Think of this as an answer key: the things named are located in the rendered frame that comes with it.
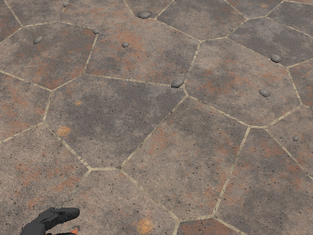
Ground robot left hand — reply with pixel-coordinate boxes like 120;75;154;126
21;207;80;235

